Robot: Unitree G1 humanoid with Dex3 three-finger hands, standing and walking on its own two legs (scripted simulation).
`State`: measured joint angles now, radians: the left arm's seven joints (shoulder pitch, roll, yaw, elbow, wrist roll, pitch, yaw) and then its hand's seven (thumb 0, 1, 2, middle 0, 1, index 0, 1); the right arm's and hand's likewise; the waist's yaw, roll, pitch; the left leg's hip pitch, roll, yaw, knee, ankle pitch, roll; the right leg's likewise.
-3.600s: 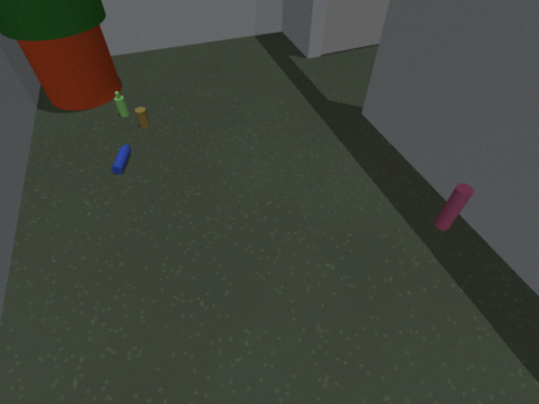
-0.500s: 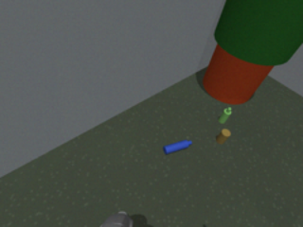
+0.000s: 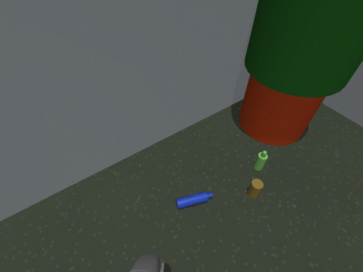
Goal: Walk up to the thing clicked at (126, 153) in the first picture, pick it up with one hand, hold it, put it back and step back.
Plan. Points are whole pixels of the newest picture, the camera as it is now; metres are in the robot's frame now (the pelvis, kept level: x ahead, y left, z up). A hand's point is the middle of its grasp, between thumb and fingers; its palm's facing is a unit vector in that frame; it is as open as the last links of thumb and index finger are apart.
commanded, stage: walk up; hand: left
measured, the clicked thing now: (194, 199) +0.63 -0.02 -0.72
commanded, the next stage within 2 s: none
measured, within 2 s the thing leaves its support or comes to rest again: neither
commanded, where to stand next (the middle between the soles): +0.29 -0.32 m, yaw +9 degrees
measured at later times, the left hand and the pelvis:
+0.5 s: hand out of the picture +0.16 +0.13 -0.16, palm faces -0.01 -0.95 -0.32, open 7.3 cm; pelvis +0.08 -0.16 -0.01, yaw +3 degrees
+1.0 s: hand out of the picture +0.12 -0.10 -0.15, palm faces +0.13 -0.93 -0.34, open 7.4 cm; pelvis +0.17 -0.36 +0.01, yaw +6 degrees
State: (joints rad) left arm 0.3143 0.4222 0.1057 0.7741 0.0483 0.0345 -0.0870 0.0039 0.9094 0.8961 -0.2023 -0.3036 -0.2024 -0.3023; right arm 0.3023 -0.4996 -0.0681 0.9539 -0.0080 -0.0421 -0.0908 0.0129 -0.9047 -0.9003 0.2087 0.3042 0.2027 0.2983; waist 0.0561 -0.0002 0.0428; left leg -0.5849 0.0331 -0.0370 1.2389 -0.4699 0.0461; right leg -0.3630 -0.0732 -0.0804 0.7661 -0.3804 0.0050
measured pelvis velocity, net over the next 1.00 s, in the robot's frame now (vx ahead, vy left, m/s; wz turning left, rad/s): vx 0.17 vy -0.36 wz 0.11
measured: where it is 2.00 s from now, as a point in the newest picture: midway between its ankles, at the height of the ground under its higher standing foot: outside the picture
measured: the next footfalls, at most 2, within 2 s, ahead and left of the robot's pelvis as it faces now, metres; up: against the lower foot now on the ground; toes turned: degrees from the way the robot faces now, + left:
left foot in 0.24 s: +0.19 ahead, +0.02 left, +0.00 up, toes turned +8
right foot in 0.62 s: +0.17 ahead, -0.42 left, +0.00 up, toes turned +1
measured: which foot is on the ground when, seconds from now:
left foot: up 0.00-0.22, down 0.24-0.64, up 0.66-1.00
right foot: down 0.00-0.24, up 0.26-0.60, down 0.62-1.00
